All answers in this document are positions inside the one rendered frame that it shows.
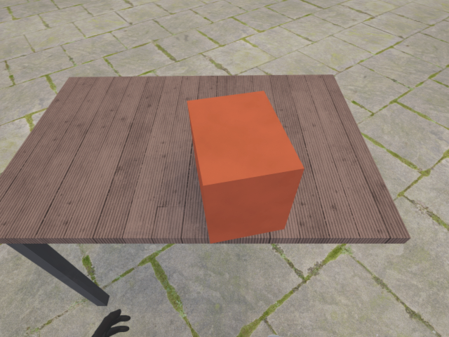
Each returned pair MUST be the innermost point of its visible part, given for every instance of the table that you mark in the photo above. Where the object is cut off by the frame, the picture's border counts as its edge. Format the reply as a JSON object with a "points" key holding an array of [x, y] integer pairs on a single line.
{"points": [[111, 161]]}

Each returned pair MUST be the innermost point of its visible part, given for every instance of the robot left hand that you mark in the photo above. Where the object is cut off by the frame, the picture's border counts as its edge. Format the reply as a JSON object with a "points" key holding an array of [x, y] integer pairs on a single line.
{"points": [[105, 329]]}

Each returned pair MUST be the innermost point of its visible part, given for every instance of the carton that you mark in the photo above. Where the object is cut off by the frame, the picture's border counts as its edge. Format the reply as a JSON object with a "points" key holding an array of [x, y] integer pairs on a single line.
{"points": [[248, 170]]}

